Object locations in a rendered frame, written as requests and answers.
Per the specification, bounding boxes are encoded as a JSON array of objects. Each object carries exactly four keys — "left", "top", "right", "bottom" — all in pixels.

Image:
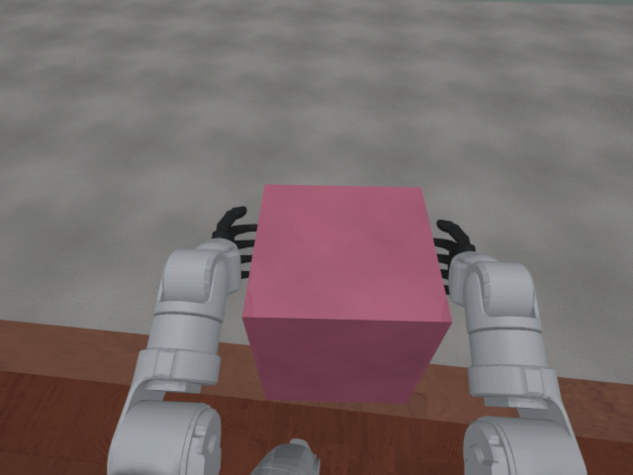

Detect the carton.
[{"left": 242, "top": 184, "right": 452, "bottom": 404}]

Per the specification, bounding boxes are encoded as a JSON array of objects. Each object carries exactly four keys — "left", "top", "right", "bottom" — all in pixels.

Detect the robot right hand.
[{"left": 433, "top": 220, "right": 476, "bottom": 295}]

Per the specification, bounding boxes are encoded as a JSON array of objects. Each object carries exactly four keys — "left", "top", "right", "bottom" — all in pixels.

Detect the left robot shin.
[{"left": 290, "top": 438, "right": 311, "bottom": 450}]

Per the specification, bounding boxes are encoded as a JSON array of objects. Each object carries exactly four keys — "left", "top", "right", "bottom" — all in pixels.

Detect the robot left thigh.
[{"left": 250, "top": 443, "right": 320, "bottom": 475}]

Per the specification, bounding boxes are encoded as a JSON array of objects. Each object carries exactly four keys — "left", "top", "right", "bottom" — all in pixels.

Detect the left robot forearm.
[{"left": 107, "top": 238, "right": 241, "bottom": 475}]

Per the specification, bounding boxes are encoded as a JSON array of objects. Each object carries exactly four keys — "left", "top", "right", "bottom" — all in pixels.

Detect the right robot upper arm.
[{"left": 463, "top": 416, "right": 586, "bottom": 475}]

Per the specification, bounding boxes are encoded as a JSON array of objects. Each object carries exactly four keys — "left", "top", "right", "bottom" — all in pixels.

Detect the left robot upper arm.
[{"left": 108, "top": 400, "right": 222, "bottom": 475}]

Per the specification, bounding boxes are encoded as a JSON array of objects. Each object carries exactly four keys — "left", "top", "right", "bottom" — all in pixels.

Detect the right robot forearm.
[{"left": 448, "top": 251, "right": 588, "bottom": 475}]

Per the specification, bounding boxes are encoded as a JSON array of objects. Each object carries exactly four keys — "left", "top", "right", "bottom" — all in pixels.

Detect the robot left hand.
[{"left": 212, "top": 206, "right": 257, "bottom": 279}]

